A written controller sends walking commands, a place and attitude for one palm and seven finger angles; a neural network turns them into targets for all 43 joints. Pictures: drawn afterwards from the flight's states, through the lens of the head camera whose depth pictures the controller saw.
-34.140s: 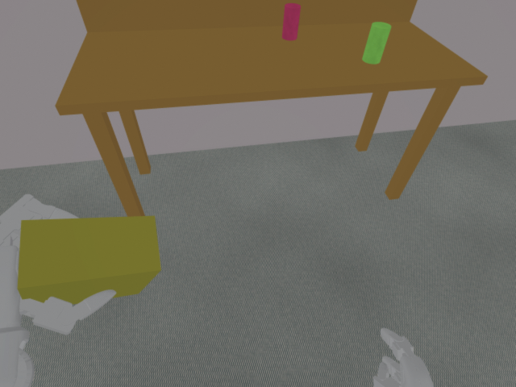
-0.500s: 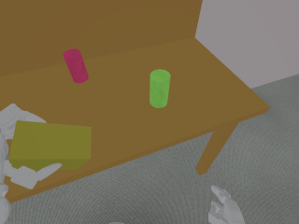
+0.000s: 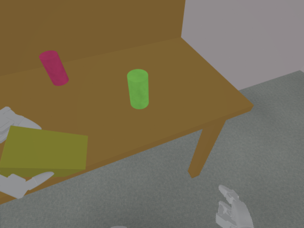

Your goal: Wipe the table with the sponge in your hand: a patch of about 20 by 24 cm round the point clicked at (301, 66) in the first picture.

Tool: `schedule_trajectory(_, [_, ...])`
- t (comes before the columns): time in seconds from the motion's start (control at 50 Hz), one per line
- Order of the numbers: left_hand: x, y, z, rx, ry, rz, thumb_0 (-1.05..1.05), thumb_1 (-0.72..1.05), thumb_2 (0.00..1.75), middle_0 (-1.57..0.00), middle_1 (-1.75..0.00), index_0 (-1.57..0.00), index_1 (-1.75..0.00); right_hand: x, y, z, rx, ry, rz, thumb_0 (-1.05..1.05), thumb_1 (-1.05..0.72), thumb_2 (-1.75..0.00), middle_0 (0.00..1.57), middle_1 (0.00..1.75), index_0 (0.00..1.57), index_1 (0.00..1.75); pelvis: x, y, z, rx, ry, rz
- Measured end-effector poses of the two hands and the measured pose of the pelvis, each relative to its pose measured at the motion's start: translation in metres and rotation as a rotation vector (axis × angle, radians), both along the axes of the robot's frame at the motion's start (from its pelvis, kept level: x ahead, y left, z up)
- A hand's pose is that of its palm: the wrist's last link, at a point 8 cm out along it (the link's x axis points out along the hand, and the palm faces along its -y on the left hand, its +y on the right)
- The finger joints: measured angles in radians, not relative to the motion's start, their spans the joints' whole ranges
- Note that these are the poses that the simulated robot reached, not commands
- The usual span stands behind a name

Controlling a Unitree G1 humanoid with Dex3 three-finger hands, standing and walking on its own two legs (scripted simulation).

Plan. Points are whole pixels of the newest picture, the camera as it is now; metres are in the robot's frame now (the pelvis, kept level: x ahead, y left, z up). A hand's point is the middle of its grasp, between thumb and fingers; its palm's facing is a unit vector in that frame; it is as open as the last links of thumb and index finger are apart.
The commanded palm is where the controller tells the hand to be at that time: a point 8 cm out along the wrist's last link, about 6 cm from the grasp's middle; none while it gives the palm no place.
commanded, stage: shuffle to correct the standing spot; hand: left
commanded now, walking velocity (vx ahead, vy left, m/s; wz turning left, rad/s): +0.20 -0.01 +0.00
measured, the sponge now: (54, 156) +0.22 +0.22 +0.14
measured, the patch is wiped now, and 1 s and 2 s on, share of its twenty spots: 0.00 0.00 0.00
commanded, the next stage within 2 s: come to a stop and stand still in 0.24 s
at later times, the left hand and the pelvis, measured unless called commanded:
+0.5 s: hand (51, 129) +0.25 +0.21 +0.20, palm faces +0.42 -0.76 -0.49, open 10.6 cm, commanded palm +0.20 +0.23 +0.20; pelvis +0.05 -0.05 +0.02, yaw +2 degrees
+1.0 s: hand (15, 123) +0.26 +0.29 +0.19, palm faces +0.46 -0.81 -0.36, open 10.6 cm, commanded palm +0.20 +0.29 +0.20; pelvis +0.03 +0.01 +0.02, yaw -1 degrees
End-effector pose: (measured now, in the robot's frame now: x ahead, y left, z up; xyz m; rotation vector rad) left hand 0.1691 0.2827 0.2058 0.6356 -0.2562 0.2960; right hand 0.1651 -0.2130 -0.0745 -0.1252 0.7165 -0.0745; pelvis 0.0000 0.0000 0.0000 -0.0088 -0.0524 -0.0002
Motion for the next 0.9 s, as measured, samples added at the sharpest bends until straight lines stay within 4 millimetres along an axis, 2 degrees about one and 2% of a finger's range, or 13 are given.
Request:
schedule_trajectory(0.06, [-0.004, -0.001, -0.01, -0.087, -0.016, 0.061, -0.01, -0.54, 1.02, -0.69, -1.31, -0.71, -1.3, -0.007, -0.012, -0.007, -0.026, 0.072, 0.016, 0.01, -0.91, -0.89, 0.21, 0.3, 0.2, 0.3, 0.002, -0.011, 0.003, -0.012, -0.007, 0.022])
schedule_trajectory(0.18, [0.014, -0.013, -0.029, -0.249, -0.025, 0.096, -0.01, -0.54, 1.02, -0.69, -1.31, -0.71, -1.3, -0.011, -0.035, 0.012, -0.11, 0.106, 0.019, 0.02, -0.91, -0.89, 0.21, 0.3, 0.2, 0.3, 0.013, -0.022, 0.015, 0.017, 0.03, 0.016])
schedule_trajectory(0.26, [0.031, -0.027, -0.024, -0.197, -0.051, 0.017, -0.01, -0.54, 1.02, -0.69, -1.31, -0.71, -1.3, 0.0, -0.047, 0.016, -0.132, 0.049, -0.026, 0.02, -0.9, -0.89, 0.21, 0.3, 0.2, 0.3, 0.019, -0.025, 0.009, 0.033, 0.013, 0.009])
schedule_trajectory(0.34, [0.044, -0.039, 0.001, -0.077, -0.05, -0.026, -0.01, -0.54, 1.02, -0.69, -1.31, -0.71, -1.3, 0.014, -0.052, 0.017, -0.084, 0.017, -0.04, 0.02, -0.91, -0.89, 0.2, 0.3, 0.2, 0.3, 0.03, -0.033, 0.013, 0.032, 0.024, 0.019])
schedule_trajectory(0.42, [0.044, -0.045, 0.02, 0.024, -0.069, -0.007, -0.01, -0.54, 1.02, -0.69, -1.31, -0.71, -1.3, 0.03, -0.056, 0.003, -0.029, 0.024, -0.013, 0.01, -0.91, -0.89, 0.2, 0.3, 0.2, 0.3, 0.04, -0.045, 0.01, -0.009, 0.028, 0.048])
schedule_trajectory(0.48, [0.04, -0.042, 0.017, -0.019, -0.053, 0.047, 0.0, -0.54, 1.02, -0.69, -1.31, -0.71, -1.3, 0.037, -0.059, 0.002, -0.011, 0.052, 0.007, 0.01, -0.91, -0.89, 0.2, 0.3, 0.2, 0.3, 0.045, -0.051, 0.015, 0.005, 0.023, 0.05])
schedule_trajectory(0.62, [0.038, -0.048, -0.017, -0.176, 0.062, 0.143, 0.0, -0.54, 1.02, -0.69, -1.31, -0.7, -1.3, 0.053, -0.065, 0.015, -0.056, 0.032, 0.043, 0.02, -0.91, -0.89, 0.2, 0.3, 0.2, 0.3, 0.051, -0.055, 0.025, 0.062, 0.012, 0.026])
schedule_trajectory(0.66, [0.043, -0.053, -0.019, -0.199, 0.045, 0.119, -0.01, -0.54, 1.02, -0.69, -1.31, -0.71, -1.3, 0.058, -0.065, 0.017, -0.074, 0.012, 0.045, 0.02, -0.91, -0.89, 0.2, 0.3, 0.2, 0.3, 0.05, -0.052, 0.023, 0.06, 0.0, 0.033])
schedule_trajectory(0.72, [0.05, -0.056, -0.01, -0.186, -0.015, 0.052, -0.01, -0.54, 1.02, -0.69, -1.31, -0.71, -1.3, 0.067, -0.062, 0.019, -0.092, -0.028, 0.029, 0.02, -0.91, -0.89, 0.2, 0.3, 0.2, 0.3, 0.05, -0.045, 0.016, 0.03, -0.007, 0.038])
schedule_trajectory(0.78, [0.053, -0.051, 0.005, -0.143, -0.07, 0.002, -0.01, -0.54, 1.02, -0.69, -1.31, -0.71, -1.3, 0.071, -0.056, 0.024, -0.092, -0.042, 0.007, 0.02, -0.91, -0.89, 0.2, 0.3, 0.2, 0.3, 0.048, -0.039, 0.016, 0.023, -0.01, 0.039])
schedule_trajectory(0.82, [0.055, -0.038, 0.017, -0.062, -0.085, -0.014, -0.01, -0.54, 1.02, -0.69, -1.31, -0.71, -1.3, 0.07, -0.05, 0.028, -0.105, -0.053, 0.01, 0.01, -0.91, -0.89, 0.2, 0.3, 0.2, 0.3, 0.046, -0.034, 0.017, 0.011, -0.006, 0.032])
schedule_trajectory(0.86, [0.061, -0.009, 0.033, 0.031, -0.153, -0.001, 0.0, -0.54, 1.02, -0.69, -1.3, -0.71, -1.3, 0.065, -0.041, 0.03, -0.12, -0.049, 0.034, 0.01, -0.91, -0.89, 0.2, 0.3, 0.2, 0.3, 0.041, -0.028, 0.018, 0.008, 0.004, 0.018])
schedule_trajectory(0.9, [0.063, 0.022, 0.035, 0.016, -0.185, 0.062, 0.0, -0.54, 1.02, -0.69, -1.3, -0.71, -1.3, 0.058, -0.032, 0.033, -0.106, -0.059, 0.033, 0.01, -0.91, -0.89, 0.2, 0.3, 0.2, 0.3, 0.038, -0.018, 0.018, -0.001, 0.004, -0.007])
